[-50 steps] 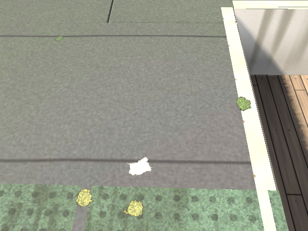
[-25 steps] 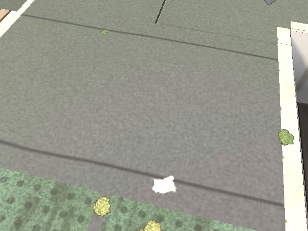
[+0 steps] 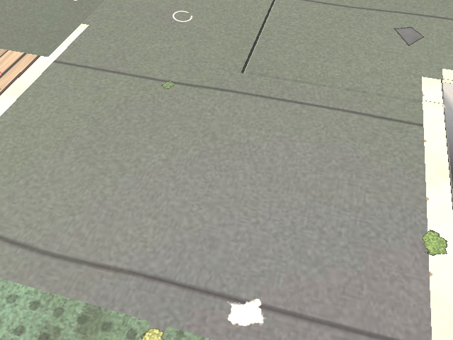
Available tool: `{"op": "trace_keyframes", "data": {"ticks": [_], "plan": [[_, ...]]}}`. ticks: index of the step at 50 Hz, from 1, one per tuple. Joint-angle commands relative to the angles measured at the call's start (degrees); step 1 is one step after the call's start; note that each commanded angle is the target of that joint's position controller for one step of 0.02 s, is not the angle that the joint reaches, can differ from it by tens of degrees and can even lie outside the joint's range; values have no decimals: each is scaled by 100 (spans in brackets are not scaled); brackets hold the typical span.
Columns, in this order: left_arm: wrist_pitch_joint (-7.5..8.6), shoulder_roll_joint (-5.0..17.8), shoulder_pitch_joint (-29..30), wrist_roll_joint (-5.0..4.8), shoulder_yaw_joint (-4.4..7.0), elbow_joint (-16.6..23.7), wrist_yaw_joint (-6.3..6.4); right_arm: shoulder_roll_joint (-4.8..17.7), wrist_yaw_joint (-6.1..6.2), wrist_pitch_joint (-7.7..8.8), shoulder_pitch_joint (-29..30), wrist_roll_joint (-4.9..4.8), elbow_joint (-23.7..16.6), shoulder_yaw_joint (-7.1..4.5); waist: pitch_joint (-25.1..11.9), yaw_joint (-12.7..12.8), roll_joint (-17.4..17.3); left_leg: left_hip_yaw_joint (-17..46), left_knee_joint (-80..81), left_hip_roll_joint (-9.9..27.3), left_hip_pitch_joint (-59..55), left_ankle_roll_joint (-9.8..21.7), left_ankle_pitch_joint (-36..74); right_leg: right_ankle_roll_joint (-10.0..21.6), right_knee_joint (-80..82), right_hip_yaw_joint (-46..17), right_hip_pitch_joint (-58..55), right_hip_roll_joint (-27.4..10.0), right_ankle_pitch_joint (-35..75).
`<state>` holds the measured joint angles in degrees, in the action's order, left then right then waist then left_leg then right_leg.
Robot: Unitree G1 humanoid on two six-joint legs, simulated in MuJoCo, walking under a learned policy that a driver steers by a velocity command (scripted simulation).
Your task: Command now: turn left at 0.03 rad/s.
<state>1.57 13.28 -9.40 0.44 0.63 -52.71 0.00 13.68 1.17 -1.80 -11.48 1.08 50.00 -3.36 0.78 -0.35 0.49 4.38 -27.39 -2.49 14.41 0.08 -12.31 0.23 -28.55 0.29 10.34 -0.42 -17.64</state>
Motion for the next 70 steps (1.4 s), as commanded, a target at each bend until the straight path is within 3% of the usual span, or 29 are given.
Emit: {"op": "trace_keyframes", "data": {"ticks": [1,3,6,8,11,14,18,19,20,21,23,26,30,33,36,40,41,42,43,44,45,47,50,53,56,58,59,63,70], "plan": [[40,697,-32,-15,138,160,7,603,40,67,50,-15,-104,-127,-234,43,-119,414,310,433,-562,184,1349,198,572,-313,236,-370,1043],[29,697,-45,-21,133,93,5,617,57,64,45,-21,25,-126,-220,38,-93,405,328,439,-619,172,1420,202,614,-297,195,-352,1129],[-34,827,-256,-78,186,-54,43,591,105,31,24,-73,221,-128,-88,88,223,-13,-46,61,-252,165,-537,441,946,-485,215,-369,-863],[-45,1142,-591,-135,295,-111,109,592,102,128,335,-118,114,-136,448,286,773,-386,-858,-82,1052,99,-1235,974,1641,-1710,-55,-1170,-2352],[84,1295,-930,-106,430,-204,213,590,-13,415,774,-202,-37,-143,902,430,851,-188,-1963,476,2306,163,-1392,1488,2036,-2766,-545,-2098,-1811],[154,1203,-643,-204,472,-93,193,585,-139,573,725,-250,46,-143,720,242,622,-251,-1453,724,2090,204,-1276,1183,1916,-1926,-741,-1752,-723],[95,1180,-450,-207,487,-23,147,629,-189,616,-558,-240,628,-246,8,-441,502,-998,-297,-36,-1292,111,163,755,923,-671,1001,-897,425],[123,935,-403,-173,404,-11,136,859,-143,609,-1138,-263,752,-345,-250,-750,112,-484,12,299,-2003,283,-106,495,-191,-269,1369,-606,756],[162,413,-391,-44,254,215,114,1437,-76,596,-1734,-204,797,-446,-623,-810,-1518,1793,848,1748,-2708,891,-930,10,-2408,335,2370,-31,-431],[249,471,-391,-204,285,334,129,1458,-158,686,-1864,-114,839,-381,-777,-744,-1833,3803,1614,2400,-2640,1631,-1828,0,-3665,-333,3091,310,-1545],[397,969,-178,-373,390,415,56,951,-206,819,-875,-160,559,-192,156,-405,-873,2856,1725,2192,-1893,1436,-2415,304,-4303,-513,3760,-372,-670],[412,879,-221,-198,449,309,9,651,-226,817,-430,-86,417,-30,365,-110,-592,1468,1940,1679,-1157,1097,-623,298,-3462,-418,3167,-769,392],[321,592,244,-101,381,472,-28,850,-88,775,-704,-82,511,-25,483,-100,-348,404,1946,1421,-974,1107,1936,-28,-2179,-59,3041,-619,1066],[326,311,827,-90,252,665,-81,893,-4,698,-837,-75,573,-12,317,-255,-477,-313,1716,1101,-581,919,3253,-105,-859,309,2110,-249,1903],[283,429,1023,-120,259,776,-130,890,13,647,-1012,-148,724,-11,181,-242,-569,-292,1465,1257,-815,860,3412,29,-369,188,1683,-106,2309],[310,959,-171,1,483,427,-106,928,22,542,-657,-175,693,-61,-539,483,-496,-270,-26,1125,-1274,502,4020,450,236,146,227,116,2507],[305,1268,-652,75,556,324,-52,807,6,544,-897,-88,670,-19,-1056,563,-47,-452,-1034,780,-705,252,2908,671,31,-358,-949,-482,4511],[239,1407,-966,201,527,269,-17,162,-34,567,-1807,-9,794,172,-1943,211,1103,-494,-3030,119,833,-109,-482,1743,-225,-2035,-2753,-1921,5977],[190,936,-938,82,392,250,-67,282,-84,562,-1909,-104,934,155,-2461,224,1199,145,-3904,-66,945,-225,-2781,2133,181,-2843,-2582,-2194,5611],[164,878,-440,-53,365,326,-103,665,-102,516,-1590,-251,856,44,-1808,159,794,240,-4316,187,1295,-227,-2708,1937,529,-2500,-1798,-1990,4003],[149,778,56,-74,338,428,-91,694,-52,451,-1092,-282,733,24,-1154,105,420,37,-4276,387,1536,-234,-2371,1651,831,-2120,-1041,-1746,2819],[153,565,648,33,251,483,-76,599,84,260,-785,-165,644,-19,-534,-169,323,-5,-3477,737,1072,-264,-1797,1279,1306,-1471,431,-1345,1676],[111,625,738,163,281,414,-31,343,168,179,-913,-88,701,37,-551,-294,641,-246,-2186,682,227,-264,-1474,1230,1506,-972,1168,-1023,1255],[40,687,702,59,287,354,53,354,142,172,-871,-62,767,45,-733,-311,568,-371,-1071,615,-412,-168,-286,1143,1570,-905,1283,-989,72],[-40,456,421,-11,192,156,81,457,104,149,-687,98,731,36,-247,-321,256,-248,29,705,-826,44,266,538,1475,-739,1701,-653,-1425],[-75,440,129,-2,215,119,100,926,140,175,-334,-6,725,-54,272,121,-778,57,555,875,454,265,-1328,169,1025,-171,1004,-81,-747],[-88,517,162,32,218,66,132,680,130,236,-165,-17,705,-10,339,74,-828,28,772,783,839,191,-1566,132,754,-136,492,-79,-267],[-100,486,-52,34,226,-107,149,479,84,430,-200,-49,859,33,28,65,-458,-99,580,691,315,-1,-245,305,502,-121,214,-137,782],[-118,499,-12,-46,239,-272,133,513,79,395,-321,-82,1040,41,-326,-37,-107,-225,289,615,-237,71,1098,303,260,-93,-90,-180,2020]]}}
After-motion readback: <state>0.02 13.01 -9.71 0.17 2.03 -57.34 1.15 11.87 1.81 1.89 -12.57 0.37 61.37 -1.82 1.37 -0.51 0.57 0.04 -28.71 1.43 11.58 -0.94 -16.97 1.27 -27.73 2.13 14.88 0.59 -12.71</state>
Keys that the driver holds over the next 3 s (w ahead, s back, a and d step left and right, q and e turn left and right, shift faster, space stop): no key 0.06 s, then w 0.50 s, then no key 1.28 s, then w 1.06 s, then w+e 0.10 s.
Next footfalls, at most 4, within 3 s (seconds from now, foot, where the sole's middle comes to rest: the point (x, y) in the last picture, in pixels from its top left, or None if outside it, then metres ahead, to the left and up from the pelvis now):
0.38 left None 0.15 0.15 -0.77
0.82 right None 0.45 -0.07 -0.77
1.12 left None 0.41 0.17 -0.77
2.56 right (252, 249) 0.83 -0.06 -0.77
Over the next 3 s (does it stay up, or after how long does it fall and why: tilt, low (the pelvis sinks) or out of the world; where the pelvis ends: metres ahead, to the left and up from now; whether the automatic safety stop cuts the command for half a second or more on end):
stays up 0.88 0.04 0.00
